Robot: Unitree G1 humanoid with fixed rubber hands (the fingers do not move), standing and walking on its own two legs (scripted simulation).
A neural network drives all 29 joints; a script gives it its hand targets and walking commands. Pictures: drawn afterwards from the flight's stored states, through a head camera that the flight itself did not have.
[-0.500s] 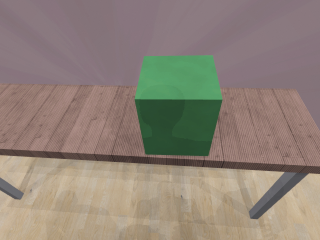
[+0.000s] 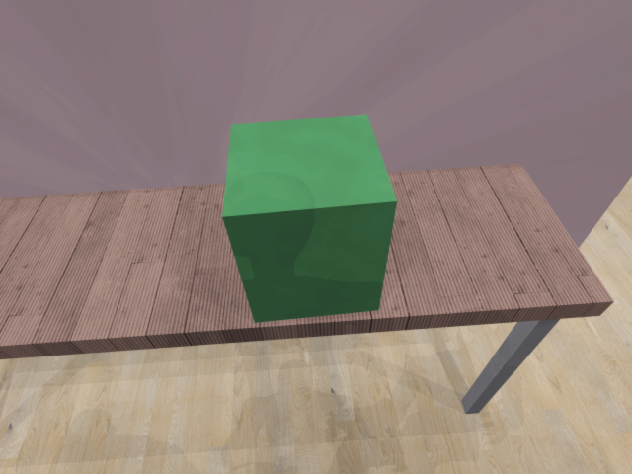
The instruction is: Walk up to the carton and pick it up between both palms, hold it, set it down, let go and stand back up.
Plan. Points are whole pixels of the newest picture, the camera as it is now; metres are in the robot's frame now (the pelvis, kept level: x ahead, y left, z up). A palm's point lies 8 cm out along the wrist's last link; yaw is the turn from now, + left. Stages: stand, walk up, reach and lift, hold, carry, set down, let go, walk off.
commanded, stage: walk up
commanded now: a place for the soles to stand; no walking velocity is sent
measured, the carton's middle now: (308, 222) +0.50 +0.03 +0.03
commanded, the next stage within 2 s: stand in 1.24 s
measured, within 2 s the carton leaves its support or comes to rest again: neither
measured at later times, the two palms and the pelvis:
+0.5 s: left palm out of the picture +0.07 +0.24 -0.13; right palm out of the picture +0.01 -0.27 -0.14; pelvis +0.00 +0.00 +0.00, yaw -4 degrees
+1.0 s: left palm out of the picture +0.08 +0.25 -0.13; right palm out of the picture -0.02 -0.23 -0.14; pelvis +0.00 +0.02 +0.00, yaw -7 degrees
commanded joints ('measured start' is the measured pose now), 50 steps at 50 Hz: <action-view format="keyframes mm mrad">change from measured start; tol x8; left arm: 1 42 150 30 -43 -2 -13 12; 28 50 238 39 -35 -12 -15 40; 33 44 124 4 -25 -10 -16 31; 50 35 155 1 3 -5 -21 37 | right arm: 1 12 -159 -51 -46 -4 -13 -10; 21 37 -204 -54 -2 -18 18 -15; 31 184 -161 -43 50 -4 0 -14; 36 41 -198 -50 29 -9 -1 -20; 50 88 -169 -35 72 5 18 -12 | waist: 1 15 4 -38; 9 -3 -106 -49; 19 14 65 -41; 28 -18 -152 -10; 34 14 45 -60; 50 -9 -3 20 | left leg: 1 -15 149 -95 -169 122 94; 10 65 37 -43 -107 -52 60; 18 47 136 -22 -171 156 81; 27 16 13 -54 -23 -112 42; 32 119 121 -130 -223 137 87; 35 48 210 -97 -183 310 123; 44 -48 154 -44 -198 58 101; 50 14 138 -36 -171 142 82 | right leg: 1 27 -90 57 -48 283 -28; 3 55 -101 76 -55 313 -38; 10 -45 -148 262 -230 52 -58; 16 9 -62 86 -66 257 -16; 20 -6 -68 74 -31 214 -20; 25 -78 -162 314 -185 133 -79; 27 -91 -189 423 -265 -12 -96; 34 -53 -36 23 -10 183 -1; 50 -25 -93 58 -38 255 -35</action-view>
